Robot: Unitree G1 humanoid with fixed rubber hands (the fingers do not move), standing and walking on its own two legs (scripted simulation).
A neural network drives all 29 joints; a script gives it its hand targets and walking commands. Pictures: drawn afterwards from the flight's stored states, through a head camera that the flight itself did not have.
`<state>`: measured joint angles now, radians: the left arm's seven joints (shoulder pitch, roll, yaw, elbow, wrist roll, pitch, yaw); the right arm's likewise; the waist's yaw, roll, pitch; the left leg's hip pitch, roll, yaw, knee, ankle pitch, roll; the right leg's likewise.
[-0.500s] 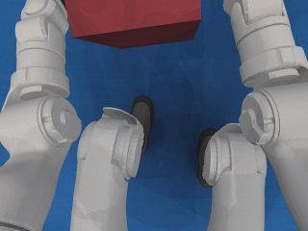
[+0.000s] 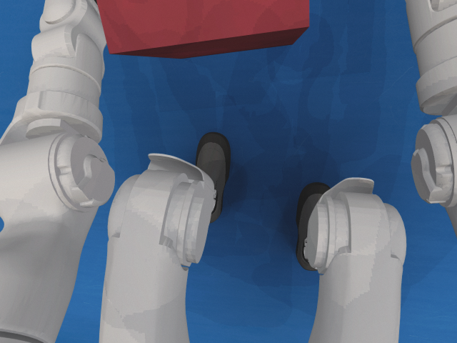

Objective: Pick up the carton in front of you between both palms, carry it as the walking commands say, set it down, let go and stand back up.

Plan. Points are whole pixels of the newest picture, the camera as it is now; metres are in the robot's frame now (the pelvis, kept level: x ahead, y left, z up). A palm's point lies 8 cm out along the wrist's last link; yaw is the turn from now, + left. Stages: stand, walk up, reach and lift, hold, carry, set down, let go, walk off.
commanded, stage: set down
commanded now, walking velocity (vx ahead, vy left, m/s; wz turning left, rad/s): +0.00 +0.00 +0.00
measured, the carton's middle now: out of the picture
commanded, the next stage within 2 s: let go in 1.08 s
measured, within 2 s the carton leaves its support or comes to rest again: neither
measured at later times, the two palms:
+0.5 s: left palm out of the picture +0.51 +0.30 -0.04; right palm out of the picture +0.63 -0.06 -0.03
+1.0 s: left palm out of the picture +0.51 +0.31 +0.11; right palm out of the picture +0.63 -0.07 +0.11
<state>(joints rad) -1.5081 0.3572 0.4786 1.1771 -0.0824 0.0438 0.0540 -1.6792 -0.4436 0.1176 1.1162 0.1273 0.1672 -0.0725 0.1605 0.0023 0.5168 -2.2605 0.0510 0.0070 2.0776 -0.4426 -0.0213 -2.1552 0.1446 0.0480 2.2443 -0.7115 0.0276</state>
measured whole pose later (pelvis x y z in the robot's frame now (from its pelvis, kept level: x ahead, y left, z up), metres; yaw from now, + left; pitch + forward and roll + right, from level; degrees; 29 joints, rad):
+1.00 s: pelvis +0.03 +0.01 +0.20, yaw +0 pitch +48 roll -2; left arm -1.17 0.22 0.42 0.72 -0.05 0.28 0.06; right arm -1.42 -0.40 -0.13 0.98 -0.01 0.30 0.01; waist 0.19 -0.05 -0.01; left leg -1.87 0.00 -0.03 1.33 -0.30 -0.01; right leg -1.76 0.07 0.03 1.43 -0.52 0.02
